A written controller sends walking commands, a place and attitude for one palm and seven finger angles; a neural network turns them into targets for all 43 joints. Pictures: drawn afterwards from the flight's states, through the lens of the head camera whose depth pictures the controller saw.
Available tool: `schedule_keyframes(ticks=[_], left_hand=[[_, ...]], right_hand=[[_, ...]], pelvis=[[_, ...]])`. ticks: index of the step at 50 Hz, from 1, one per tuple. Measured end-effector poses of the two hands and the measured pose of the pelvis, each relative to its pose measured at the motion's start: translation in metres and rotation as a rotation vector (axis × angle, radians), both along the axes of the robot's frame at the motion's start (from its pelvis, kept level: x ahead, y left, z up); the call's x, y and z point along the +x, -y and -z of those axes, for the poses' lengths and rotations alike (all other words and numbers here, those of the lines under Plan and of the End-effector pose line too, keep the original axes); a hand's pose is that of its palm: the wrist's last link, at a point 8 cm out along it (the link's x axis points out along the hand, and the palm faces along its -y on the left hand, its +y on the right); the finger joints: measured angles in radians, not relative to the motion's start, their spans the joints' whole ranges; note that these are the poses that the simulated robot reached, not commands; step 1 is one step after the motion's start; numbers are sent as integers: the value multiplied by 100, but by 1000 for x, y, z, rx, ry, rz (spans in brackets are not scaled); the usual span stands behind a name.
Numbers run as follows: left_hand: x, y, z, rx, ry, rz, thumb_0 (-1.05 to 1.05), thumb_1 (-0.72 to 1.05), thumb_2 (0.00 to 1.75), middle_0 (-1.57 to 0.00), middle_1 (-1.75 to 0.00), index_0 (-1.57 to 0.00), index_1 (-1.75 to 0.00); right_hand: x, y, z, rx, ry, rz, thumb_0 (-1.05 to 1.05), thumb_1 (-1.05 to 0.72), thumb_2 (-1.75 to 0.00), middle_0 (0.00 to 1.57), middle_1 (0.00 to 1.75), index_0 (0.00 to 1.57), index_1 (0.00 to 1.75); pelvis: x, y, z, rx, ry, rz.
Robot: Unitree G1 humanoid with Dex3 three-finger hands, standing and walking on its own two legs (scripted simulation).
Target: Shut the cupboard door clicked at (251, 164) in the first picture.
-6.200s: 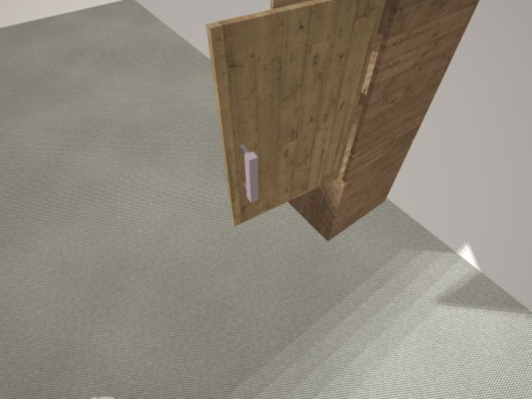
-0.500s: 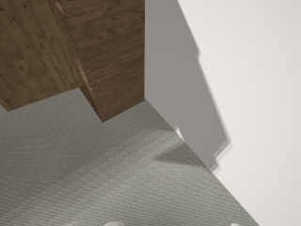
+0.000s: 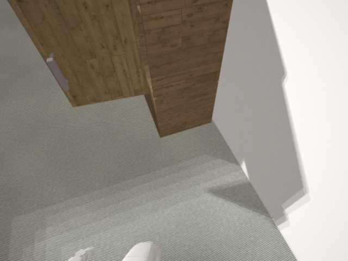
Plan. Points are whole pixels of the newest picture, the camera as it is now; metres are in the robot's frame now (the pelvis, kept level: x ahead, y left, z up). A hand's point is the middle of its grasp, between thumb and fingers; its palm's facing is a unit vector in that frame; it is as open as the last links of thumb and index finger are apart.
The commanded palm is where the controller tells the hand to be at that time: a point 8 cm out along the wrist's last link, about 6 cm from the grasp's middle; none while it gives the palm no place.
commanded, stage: turn to face it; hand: left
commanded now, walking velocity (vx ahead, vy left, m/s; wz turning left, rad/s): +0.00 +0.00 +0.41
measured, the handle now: (59, 72) +0.83 +0.54 -0.10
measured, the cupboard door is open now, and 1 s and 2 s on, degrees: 83 83 83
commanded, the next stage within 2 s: take the last steps up to it in 0.30 s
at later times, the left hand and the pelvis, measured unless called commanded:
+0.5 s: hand out of the picture +0.04 +0.23 -0.16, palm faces +0.19 -0.95 -0.25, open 7.4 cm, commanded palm none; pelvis -0.01 +0.01 +0.00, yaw +10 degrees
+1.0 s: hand out of the picture -0.03 +0.26 -0.19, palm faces +0.34 -0.92 -0.18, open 7.4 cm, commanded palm none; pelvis +0.07 +0.09 +0.00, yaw +16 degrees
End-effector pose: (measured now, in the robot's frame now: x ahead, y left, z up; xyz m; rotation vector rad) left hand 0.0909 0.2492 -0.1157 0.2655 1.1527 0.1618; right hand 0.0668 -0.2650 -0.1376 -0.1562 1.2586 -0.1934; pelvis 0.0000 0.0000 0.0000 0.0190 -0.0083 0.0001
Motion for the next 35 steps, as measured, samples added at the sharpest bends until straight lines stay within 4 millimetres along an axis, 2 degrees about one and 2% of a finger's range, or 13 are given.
schedule_keyframes(ticks=[5, 9, 12, 15, 19, 24, 27, 30, 35], left_hand=[[-32, 2, 12, -54, -47, -70, 0, 90, 90, -20, -30, -20, -30], [-59, -12, 34, -95, -89, -141, 0, 90, 90, -20, -30, -20, -30], [-75, -23, 41, -96, -138, -185, 0, 90, 90, -20, -30, -20, -30], [-81, -31, 37, -87, -154, -212, 0, 91, 90, -20, -30, -20, -30], [-76, -35, 25, -75, -116, -228, 0, 91, 90, -20, -30, -20, -30], [-66, -29, 13, -51, -55, -225, 0, 91, 90, -20, -30, -20, -30], [-66, -21, 13, -30, -9, -224, 0, 91, 90, -20, -30, -20, -30], [-80, -11, 10, -34, -7, -262, 0, 91, 90, -20, -30, -20, -30], [-113, 1, 5, -75, -89, -328, 0, 91, 90, -20, -30, -20, -30]], right_hand=[[27, -11, -12, -15, 14, -81, 1, -91, -90, 20, 30, 20, 30], [53, -30, -13, -48, 61, -159, 1, -91, -90, 20, 30, 20, 30], [63, -45, -17, -62, 86, -202, 1, -91, -90, 20, 30, 20, 30], [63, -55, -22, -65, 90, -224, 1, -91, -90, 20, 30, 20, 30], [55, -61, -22, -50, 66, -242, 0, -91, -90, 21, 30, 20, 30], [40, -55, -11, -12, 30, -240, 0, -90, -90, 21, 30, 21, 30], [33, -45, 4, 17, 9, -232, 1, -90, -90, 21, 30, 21, 30], [32, -38, 8, 24, -34, -252, 1, -91, -90, 21, 30, 21, 30], [47, -38, -8, 15, -53, -269, 1, -91, -90, 20, 30, 20, 30]], pelvis=[[2, -3, -3, 12, -8, -53], [3, -17, 8, -12, -13, -96], [1, -22, 9, -9, -7, -108], [0, -23, 3, -27, -4, -128], [-4, -22, -3, -41, 2, -152], [-7, -12, -4, -36, 8, -170], [-4, -2, 6, -8, 0, -183], [-2, -1, 4, -18, 15, -217], [12, -9, -9, -1, 5, -249]])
